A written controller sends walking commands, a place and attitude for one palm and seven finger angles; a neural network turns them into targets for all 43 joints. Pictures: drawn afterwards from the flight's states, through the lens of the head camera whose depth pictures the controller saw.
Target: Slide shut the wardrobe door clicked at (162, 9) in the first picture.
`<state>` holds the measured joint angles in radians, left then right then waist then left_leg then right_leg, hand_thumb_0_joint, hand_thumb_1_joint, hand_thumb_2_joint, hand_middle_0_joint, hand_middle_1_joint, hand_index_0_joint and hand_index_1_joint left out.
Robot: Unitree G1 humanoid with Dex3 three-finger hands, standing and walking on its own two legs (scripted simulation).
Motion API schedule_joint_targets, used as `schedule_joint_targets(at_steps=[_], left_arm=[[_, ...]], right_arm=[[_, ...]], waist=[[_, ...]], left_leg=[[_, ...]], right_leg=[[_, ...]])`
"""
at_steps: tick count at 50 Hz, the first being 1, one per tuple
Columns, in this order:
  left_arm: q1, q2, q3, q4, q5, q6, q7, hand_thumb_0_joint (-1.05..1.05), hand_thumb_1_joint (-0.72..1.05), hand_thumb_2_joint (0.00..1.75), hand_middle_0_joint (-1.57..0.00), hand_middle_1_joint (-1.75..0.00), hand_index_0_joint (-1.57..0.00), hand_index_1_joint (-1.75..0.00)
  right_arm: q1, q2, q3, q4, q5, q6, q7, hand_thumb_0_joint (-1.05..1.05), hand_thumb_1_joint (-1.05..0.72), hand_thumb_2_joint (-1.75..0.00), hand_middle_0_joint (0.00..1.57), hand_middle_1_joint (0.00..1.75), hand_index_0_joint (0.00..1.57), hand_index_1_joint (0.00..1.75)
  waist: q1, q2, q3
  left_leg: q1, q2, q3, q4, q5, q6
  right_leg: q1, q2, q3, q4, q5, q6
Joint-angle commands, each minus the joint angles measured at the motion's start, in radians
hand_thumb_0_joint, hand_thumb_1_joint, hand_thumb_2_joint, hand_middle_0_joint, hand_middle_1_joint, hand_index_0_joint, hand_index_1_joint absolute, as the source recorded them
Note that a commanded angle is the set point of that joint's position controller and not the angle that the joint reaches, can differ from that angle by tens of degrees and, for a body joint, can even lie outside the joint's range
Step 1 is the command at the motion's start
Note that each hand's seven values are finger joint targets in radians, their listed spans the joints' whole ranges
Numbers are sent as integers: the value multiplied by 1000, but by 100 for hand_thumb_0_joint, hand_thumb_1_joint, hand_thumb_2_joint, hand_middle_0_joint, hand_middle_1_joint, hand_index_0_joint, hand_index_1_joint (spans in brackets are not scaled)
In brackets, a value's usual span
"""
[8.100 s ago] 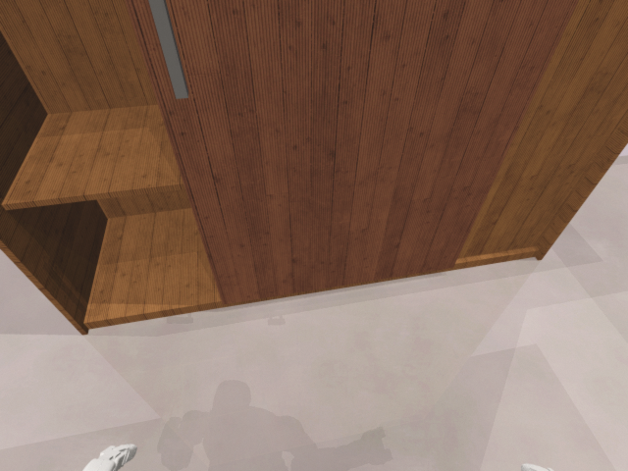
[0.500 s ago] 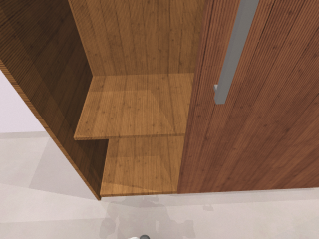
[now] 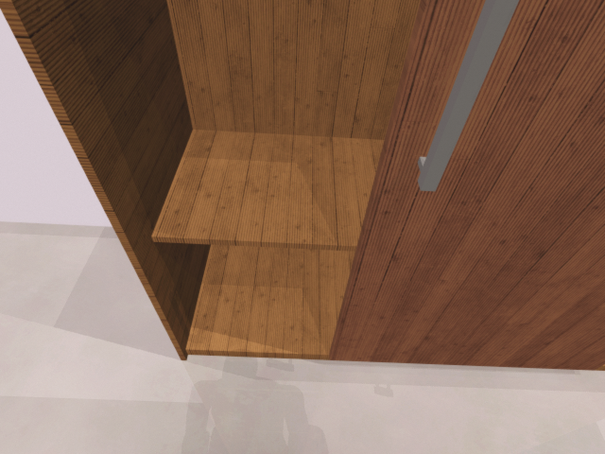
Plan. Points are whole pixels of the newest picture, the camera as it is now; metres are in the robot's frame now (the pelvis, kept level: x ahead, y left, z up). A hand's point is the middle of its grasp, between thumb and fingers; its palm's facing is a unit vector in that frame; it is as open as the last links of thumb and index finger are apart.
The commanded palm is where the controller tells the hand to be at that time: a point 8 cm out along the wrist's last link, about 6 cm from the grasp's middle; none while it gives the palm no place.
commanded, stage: come to a stop and stand still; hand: right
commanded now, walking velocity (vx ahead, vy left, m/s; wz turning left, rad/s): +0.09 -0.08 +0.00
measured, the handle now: (464, 71) +0.51 -0.14 +0.28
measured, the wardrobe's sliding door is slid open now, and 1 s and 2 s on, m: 0.48 0.48 0.48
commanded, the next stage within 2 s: look again from close up in 0.64 s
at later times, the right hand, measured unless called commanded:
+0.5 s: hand out of the picture +0.01 -0.18 -0.18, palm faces +0.05 +0.99 -0.15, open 7.3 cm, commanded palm none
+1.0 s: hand out of the picture +0.04 -0.20 -0.17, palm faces -0.01 +0.98 -0.22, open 7.3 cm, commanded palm none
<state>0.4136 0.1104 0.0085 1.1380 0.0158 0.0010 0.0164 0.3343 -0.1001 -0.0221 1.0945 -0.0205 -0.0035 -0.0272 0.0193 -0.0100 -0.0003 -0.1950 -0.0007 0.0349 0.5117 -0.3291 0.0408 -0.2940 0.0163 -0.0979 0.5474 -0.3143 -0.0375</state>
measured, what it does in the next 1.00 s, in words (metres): steps on the spot: right foot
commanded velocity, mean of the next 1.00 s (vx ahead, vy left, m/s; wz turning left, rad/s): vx -0.01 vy -0.02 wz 0.00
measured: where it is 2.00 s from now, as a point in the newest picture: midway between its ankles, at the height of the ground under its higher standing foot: outside the picture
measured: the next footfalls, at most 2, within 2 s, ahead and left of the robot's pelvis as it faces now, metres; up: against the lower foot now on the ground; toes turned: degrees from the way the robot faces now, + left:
right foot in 0.26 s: +0.10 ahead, -0.12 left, +0.00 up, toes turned -3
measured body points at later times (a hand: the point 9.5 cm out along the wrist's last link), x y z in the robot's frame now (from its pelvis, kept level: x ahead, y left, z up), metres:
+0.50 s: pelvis +0.03 -0.02 +0.01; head +0.05 -0.03 +0.45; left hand +0.07 +0.21 -0.15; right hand +0.01 -0.23 -0.16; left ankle -0.04 +0.09 -0.73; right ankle +0.06 -0.11 -0.73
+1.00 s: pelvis +0.02 -0.03 +0.00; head +0.04 -0.02 +0.45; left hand +0.02 +0.19 -0.16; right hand +0.04 -0.26 -0.16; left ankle -0.04 +0.09 -0.73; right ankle +0.06 -0.11 -0.73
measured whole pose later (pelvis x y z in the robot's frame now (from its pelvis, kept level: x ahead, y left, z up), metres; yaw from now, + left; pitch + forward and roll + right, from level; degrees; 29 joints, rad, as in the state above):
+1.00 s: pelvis +0.02 -0.03 +0.00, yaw +1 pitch -1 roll +0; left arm 0.30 0.17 -0.02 1.07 0.01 -0.01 0.01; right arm 0.29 -0.15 0.02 1.07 -0.01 -0.03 -0.05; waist 0.02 -0.03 0.04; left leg -0.13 0.01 0.02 0.52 -0.37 -0.01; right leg -0.30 0.02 -0.08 0.55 -0.23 -0.06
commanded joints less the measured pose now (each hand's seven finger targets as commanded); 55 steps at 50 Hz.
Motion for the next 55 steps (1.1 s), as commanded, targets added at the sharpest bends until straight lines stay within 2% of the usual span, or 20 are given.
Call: schedule_joint_targets(at_steps=[1, 4, 7, 9, 10, 11, 12, 13, 15, 17, 24, 36, 37, 38, 39, 40, 44, 45, 48, 55], left_arm=[[-63, 72, 20, -71, 10, -13, -3, 0, 90, 90, -20, -30, -20, -30], [-47, 34, 10, -51, 1, -17, -3, 0, 90, 90, -20, -30, -20, -30], [-70, 22, 3, -59, -6, -18, 2, 0, 90, 90, -20, -30, -20, -30], [-54, 24, 0, -54, -8, -21, 10, 0, 90, 90, -20, -30, -20, -30], [-40, 29, 0, -46, -10, -23, 12, 0, 90, 90, -20, -30, -20, -30], [-33, 56, 4, -46, -10, -28, 18, 0, 90, 90, -20, -30, -20, -30], [-33, 92, 10, -49, -9, -34, 25, 0, 90, 90, -20, -30, -20, -30], [-43, 113, 14, -55, -8, -30, 32, 0, 90, 90, -20, -30, -20, -30], [-69, 116, 14, -55, -7, -18, 33, 0, 90, 90, -20, -30, -20, -30], [-89, 109, 7, -65, -9, -19, 34, 0, 90, 90, -20, -30, -20, -30], [-108, 127, 10, -73, -7, -24, 27, 0, 90, 90, -20, -30, -20, -30], [-102, 134, 0, -46, -5, -20, 17, 0, 90, 90, -20, -30, -20, -30], [-177, 189, 2, -122, -8, -37, 0, 0, 90, 90, -20, -30, -20, -30], [-105, 151, 4, -134, -3, -28, -7, 0, 90, 90, -20, -30, -20, -30], [-105, 156, 6, -121, 1, -22, -7, 0, 90, 90, -20, -30, -20, -30], [-94, 163, 2, -126, 7, -22, -10, 0, 90, 90, -20, -30, -20, -30], [-79, 162, -1, -135, 2, -31, -2, 0, 90, 90, -20, -30, -20, -30], [-84, 159, -5, -132, 2, -36, 0, 0, 90, 90, -20, -30, -20, -30], [-93, 163, -3, -127, -1, -33, 1, 0, 90, 90, -20, -30, -20, -30], [-106, 161, -2, -98, -3, -33, 2, 0, 90, 90, -20, -30, -20, -30]], right_arm=[[109, -133, -18, -12, 3, -33, -13, 0, -90, -90, 20, 30, 20, 30], [110, -116, -10, -4, 1, -50, -11, 0, -90, -90, 20, 30, 20, 30], [116, -131, -13, 5, -1, -52, -12, 0, -90, -90, 20, 30, 20, 30], [91, -129, -12, 13, 2, -45, -12, 0, -90, -90, 20, 30, 20, 30], [75, -122, -10, 14, 5, -42, -10, 0, -90, -90, 20, 30, 20, 30], [75, -106, -9, 13, 8, -37, -11, 0, -90, -90, 20, 30, 20, 30], [88, -91, -6, 12, 11, -30, -14, 0, -90, -90, 20, 30, 20, 30], [96, -76, -5, 13, 10, -21, -20, 0, -90, -90, 20, 30, 20, 30], [94, -65, -2, 23, 4, -4, -25, 0, -90, -90, 20, 30, 20, 30], [89, -73, 2, 32, 5, 1, -20, 0, -90, -90, 20, 30, 20, 30], [74, -97, 8, 39, 5, -12, -14, 0, -90, -90, 20, 30, 20, 30], [55, -124, 10, 38, 6, -13, -13, 0, -90, -90, 20, 30, 20, 30], [93, -145, 27, 21, -18, -45, -49, 0, -90, -90, 20, 30, 20, 30], [25, -178, 17, -34, -5, -45, -46, 0, -90, -90, 20, 30, 20, 30], [-9, -169, 18, -48, -1, -41, -35, 0, -90, -90, 20, 30, 20, 30], [-3, -187, 18, -64, 0, -45, -32, 0, -90, -90, 20, 30, 20, 30], [27, -163, 22, -58, 10, -39, -26, 0, -90, -90, 20, 30, 20, 30], [27, -161, 24, -58, 9, -39, -25, 0, -90, -90, 20, 30, 20, 30], [24, -159, 25, -56, 10, -30, -24, 0, -90, -90, 20, 30, 20, 30], [37, -167, 24, -51, 6, -23, -22, 0, -90, -90, 20, 30, 20, 30]], waist=[[-37, 223, 178], [-25, 86, 159], [-34, 77, 114], [-18, 87, 89], [-11, 101, 82], [-11, 60, 64], [-23, -12, 41], [-30, -33, 45], [-38, -54, 109], [-39, -101, 106], [-29, 0, -5], [-29, 26, 61], [-44, 48, 117], [12, 43, 64], [10, -21, 97], [3, -57, 70], [0, -13, -7], [-12, 1, 5], [-13, 33, 56], [-25, 38, 76]], left_leg=[[25, 282, -352, -358, 3, 132], [29, 257, -239, -295, 294, 147], [51, 248, -200, -242, 490, 143], [3, 213, -162, -190, 483, 112], [-24, 175, -130, -155, 471, 77], [-38, 137, -111, -110, 465, 44], [-54, 104, -101, -88, 391, 18], [-55, 85, -92, -97, 278, 3], [-65, 68, -90, -128, 95, -4], [-42, 75, -71, -131, 70, -14], [-1, 99, -79, -160, 187, -15], [7, 107, -78, -195, 140, -11], [-65, 123, -122, -202, 330, -24], [-56, 136, -127, -185, 128, 5], [-84, 123, -119, -173, 3, 18], [-33, 105, -99, -154, 27, 22], [-18, 79, -90, -88, 72, 19], [-4, 76, -85, -87, 101, 15], [-40, 77, -89, -92, 52, 9], [-44, 75, -90, -103, 48, -1]], right_leg=[[-255, -47, 59, 243, -108, 16], [-180, -56, 48, 226, -56, 33], [-91, -47, 39, 117, -34, 48], [50, -37, 40, -38, 71, 51], [117, -33, 44, -101, 160, 48], [170, -65, 72, -130, 289, 37], [202, -124, 114, -106, 473, 15], [192, -161, 137, -93, 558, -9], [122, -171, 157, -132, 439, -21], [113, -164, 187, -205, 338, -30], [215, -139, 168, -193, 380, -16], [158, -121, 170, -250, 252, -1], [104, -125, 142, -28, 391, 16], [89, -114, 149, -57, 166, 12], [57, -102, 150, -89, 81, 8], [21, -93, 153, -77, 117, -3], [76, -108, 169, -84, 209, -19], [57, -109, 175, -83, 243, -26], [45, -107, 170, -114, 183, -21], [54, -111, 168, -151, 153, -24]])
